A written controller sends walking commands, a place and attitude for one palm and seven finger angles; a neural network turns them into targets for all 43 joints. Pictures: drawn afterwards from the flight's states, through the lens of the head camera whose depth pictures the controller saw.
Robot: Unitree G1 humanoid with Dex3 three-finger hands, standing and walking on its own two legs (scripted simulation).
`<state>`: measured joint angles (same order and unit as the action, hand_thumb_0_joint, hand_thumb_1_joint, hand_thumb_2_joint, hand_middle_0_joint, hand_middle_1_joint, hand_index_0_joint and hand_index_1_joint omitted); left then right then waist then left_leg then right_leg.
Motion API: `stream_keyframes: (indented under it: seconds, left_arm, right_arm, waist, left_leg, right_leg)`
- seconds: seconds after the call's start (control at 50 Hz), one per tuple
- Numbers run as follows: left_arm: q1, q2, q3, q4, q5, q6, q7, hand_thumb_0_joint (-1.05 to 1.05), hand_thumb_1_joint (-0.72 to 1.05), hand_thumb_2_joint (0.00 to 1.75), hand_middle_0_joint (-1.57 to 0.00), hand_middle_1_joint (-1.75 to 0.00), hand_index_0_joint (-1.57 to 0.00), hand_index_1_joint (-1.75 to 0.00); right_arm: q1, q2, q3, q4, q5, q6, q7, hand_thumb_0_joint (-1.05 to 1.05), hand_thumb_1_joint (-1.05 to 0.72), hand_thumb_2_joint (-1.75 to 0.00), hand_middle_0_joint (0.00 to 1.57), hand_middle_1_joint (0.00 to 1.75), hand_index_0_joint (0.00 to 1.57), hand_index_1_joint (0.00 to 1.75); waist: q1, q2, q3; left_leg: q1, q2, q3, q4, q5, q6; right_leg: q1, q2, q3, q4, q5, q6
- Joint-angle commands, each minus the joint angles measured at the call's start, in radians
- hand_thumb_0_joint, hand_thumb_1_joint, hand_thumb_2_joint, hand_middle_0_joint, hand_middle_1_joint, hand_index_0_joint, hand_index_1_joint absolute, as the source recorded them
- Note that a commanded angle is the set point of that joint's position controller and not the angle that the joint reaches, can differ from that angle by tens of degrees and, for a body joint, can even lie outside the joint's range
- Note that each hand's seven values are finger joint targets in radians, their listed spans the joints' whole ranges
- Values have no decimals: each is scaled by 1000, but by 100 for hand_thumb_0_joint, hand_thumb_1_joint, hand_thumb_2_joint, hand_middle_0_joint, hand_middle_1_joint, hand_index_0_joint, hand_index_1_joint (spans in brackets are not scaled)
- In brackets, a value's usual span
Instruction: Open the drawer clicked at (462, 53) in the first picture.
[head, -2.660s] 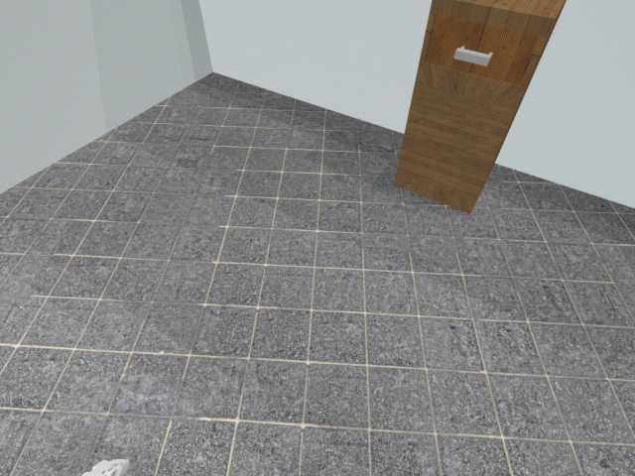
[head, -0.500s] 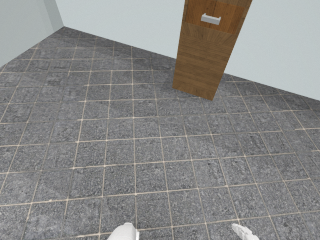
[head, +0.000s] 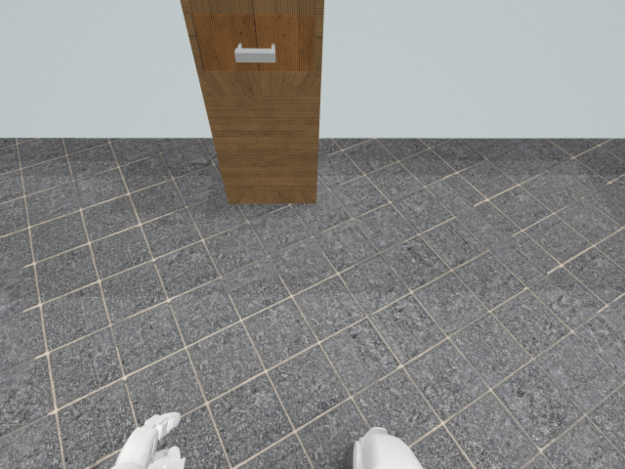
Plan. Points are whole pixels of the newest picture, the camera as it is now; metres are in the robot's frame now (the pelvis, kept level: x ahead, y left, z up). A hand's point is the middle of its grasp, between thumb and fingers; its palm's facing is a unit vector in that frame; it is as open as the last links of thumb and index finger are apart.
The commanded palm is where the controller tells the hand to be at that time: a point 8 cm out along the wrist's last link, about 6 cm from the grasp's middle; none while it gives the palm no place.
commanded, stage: walk to a spot facing it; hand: left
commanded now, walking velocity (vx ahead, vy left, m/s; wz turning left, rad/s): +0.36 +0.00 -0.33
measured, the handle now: (256, 51) +1.17 +0.15 -0.08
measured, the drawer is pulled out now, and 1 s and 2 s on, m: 0.00 0.00 0.00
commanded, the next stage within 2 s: turn to face it in 0.58 s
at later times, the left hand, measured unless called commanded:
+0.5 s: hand (192, 420) +0.22 +0.19 -0.18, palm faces -0.02 -0.98 -0.19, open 7.3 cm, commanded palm none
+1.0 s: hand (236, 277) +0.47 +0.14 -0.17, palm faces -0.18 -0.96 -0.21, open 7.3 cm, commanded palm none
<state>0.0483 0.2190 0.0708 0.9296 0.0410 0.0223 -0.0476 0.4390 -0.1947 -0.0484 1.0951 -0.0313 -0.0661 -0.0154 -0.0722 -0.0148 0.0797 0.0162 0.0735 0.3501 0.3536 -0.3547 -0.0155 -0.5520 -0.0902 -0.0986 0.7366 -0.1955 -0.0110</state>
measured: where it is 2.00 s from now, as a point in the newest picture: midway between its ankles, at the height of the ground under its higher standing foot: (316, 355)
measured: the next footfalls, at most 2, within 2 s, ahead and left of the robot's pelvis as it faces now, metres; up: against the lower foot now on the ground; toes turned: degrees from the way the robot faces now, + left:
right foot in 0.08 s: +0.18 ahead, -0.12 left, +0.00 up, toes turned -10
left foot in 0.52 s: +0.36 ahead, +0.10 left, +0.00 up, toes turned +4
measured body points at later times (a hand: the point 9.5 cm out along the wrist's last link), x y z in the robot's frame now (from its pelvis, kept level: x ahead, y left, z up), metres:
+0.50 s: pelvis +0.22 -0.01 -0.01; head +0.23 +0.01 +0.44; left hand +0.22 +0.24 -0.17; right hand +0.29 -0.26 -0.14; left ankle +0.31 +0.10 -0.73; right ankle +0.14 -0.11 -0.74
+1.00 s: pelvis +0.36 -0.02 -0.01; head +0.38 -0.03 +0.44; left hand +0.48 +0.19 -0.16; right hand +0.25 -0.20 -0.17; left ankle +0.32 +0.09 -0.74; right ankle +0.39 -0.14 -0.74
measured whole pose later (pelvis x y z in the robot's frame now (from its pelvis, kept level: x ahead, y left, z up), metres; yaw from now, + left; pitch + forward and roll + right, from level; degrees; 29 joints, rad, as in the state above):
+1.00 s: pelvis +0.36 -0.02 -0.01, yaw -10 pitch -2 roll +0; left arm 0.15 0.17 0.03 1.06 0.03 -0.03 0.02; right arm 0.39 -0.11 -0.03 1.17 -0.01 -0.01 -0.02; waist -0.04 0.01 0.06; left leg -0.13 0.08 0.23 0.57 -0.40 -0.01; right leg -0.30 -0.07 -0.14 0.55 -0.21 -0.01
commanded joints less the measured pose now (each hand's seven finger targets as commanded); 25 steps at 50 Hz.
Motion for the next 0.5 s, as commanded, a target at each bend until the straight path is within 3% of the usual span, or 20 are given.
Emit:
stream_keyframes:
  seconds: [0.0,0.02,0.04,0.06,0.08,0.1,0.14,0.16,0.2,0.22,0.24,0.32,0.4,0.44,0.46,0.48]
  left_arm:
    - [11,29,-2,-59,-6,-40,4,0,90,90,-20,-30,-20,-30]
    - [152,59,5,-12,-2,-51,10,0,90,90,-20,-30,-20,-30]
    - [313,142,28,38,1,-64,20,0,90,90,-20,-30,-20,-30]
    - [442,265,58,69,-10,-71,37,0,90,90,-20,-30,-20,-30]
    - [449,298,58,78,-35,-65,45,0,90,90,-20,-30,-20,-30]
    - [377,264,51,59,-33,-68,45,0,90,90,-20,-30,-20,-30]
    - [238,153,20,37,-34,-76,53,0,90,90,-20,-30,-20,-30]
    - [203,122,11,36,-29,-83,55,0,90,90,-20,-30,-20,-30]
    - [176,97,4,43,-22,-90,57,0,90,90,-20,-30,-20,-30]
    - [175,93,5,56,-19,-95,58,0,90,90,-20,-30,-20,-30]
    - [192,68,12,49,-19,-97,57,0,90,90,-20,-30,-20,-30]
    - [237,91,6,77,-18,-101,53,0,90,90,-20,-30,-20,-30]
    - [286,119,4,100,-18,-96,50,0,90,90,-20,-30,-20,-30]
    - [291,124,7,108,-18,-93,52,0,90,90,-20,-30,-20,-30]
    - [284,124,9,111,-21,-89,52,0,90,90,-20,-30,-20,-30]
    - [280,108,6,108,-25,-85,51,0,90,90,-20,-30,-20,-30]
  right_arm:
    - [48,-148,-18,-34,-2,-8,-3,0,-90,-90,20,30,20,30]
    - [32,-155,-17,-38,5,-5,1,0,-90,-90,20,30,20,30]
    - [18,-137,-11,-52,18,-7,13,0,-90,-90,20,30,20,30]
    - [23,-65,2,-95,29,-13,10,0,-90,-90,20,30,20,30]
    - [-67,-89,-4,-117,29,-13,3,0,-90,-90,20,30,20,30]
    - [-91,-78,-11,-117,25,-13,2,0,-90,-90,20,30,20,30]
    - [-107,-75,-12,-89,9,9,6,0,-90,-90,20,30,20,30]
    - [-69,-51,-10,-70,4,24,7,0,-90,-90,20,30,20,30]
    - [-10,-28,-8,-49,1,42,11,0,-90,-90,20,30,20,30]
    - [-1,-16,-9,-47,1,44,15,0,-90,-90,20,30,20,30]
    - [-25,-5,-13,-58,-2,46,19,0,-90,-90,20,30,20,30]
    - [-160,-12,-14,-113,3,36,36,0,-90,-90,20,30,20,30]
    - [-273,-32,-10,-148,6,20,45,0,-90,-90,20,30,20,30]
    - [-259,-43,-11,-146,8,12,42,0,-90,-90,20,30,20,30]
    - [-212,-57,-13,-126,6,7,36,0,-90,-90,20,30,20,30]
    - [-108,-92,-19,-94,3,-1,26,0,-90,-90,20,30,20,30]
  waist:
    - [57,130,-51]
    - [127,96,-124]
    - [201,7,-241]
    - [221,-200,-366]
    - [226,-106,-340]
    - [191,-99,-282]
    - [111,-12,-106]
    - [71,-21,-76]
    - [26,-51,-65]
    - [17,-58,-71]
    - [27,-63,-59]
    - [61,-95,-19]
    - [93,-95,6]
    - [73,-66,11]
    - [48,-36,-6]
    - [4,31,-52]
  left_leg:
    - [45,268,-99,95,830,97]
    - [-30,233,-63,282,867,66]
    - [-266,199,-42,537,648,24]
    - [-604,27,-75,873,-174,-34]
    - [-693,27,-223,1013,-240,-16]
    - [-714,57,-292,1061,-145,-16]
    - [-643,122,-316,956,2,-18]
    - [-590,126,-308,903,27,-24]
    - [-529,121,-289,801,47,-35]
    - [-514,117,-284,745,59,-38]
    - [-512,115,-276,702,97,-40]
    - [-544,107,-273,504,136,-35]
    - [-492,64,-242,345,128,-19]
    - [-382,45,-220,255,130,-12]
    - [-272,20,-197,185,153,-9]
    - [-95,27,-222,118,160,3]
  right_leg:
    - [158,84,-75,-151,-76,-62]
    - [375,119,-96,-221,-6,-76]
    - [696,-6,44,-228,56,-123]
    - [959,-324,536,-284,226,-256]
    - [904,-374,600,-364,335,-312]
    - [802,-336,550,-385,276,-278]
    - [508,-240,353,-448,202,-197]
    - [406,-209,293,-480,186,-181]
    - [307,-165,214,-511,126,-172]
    - [297,-148,199,-518,109,-171]
    - [266,-134,188,-530,75,-171]
    - [313,-142,219,-552,-38,-177]
    - [374,-152,231,-517,8,-163]
    - [356,-152,230,-467,45,-147]
    - [329,-119,202,-398,93,-127]
    - [262,-64,160,-236,146,-100]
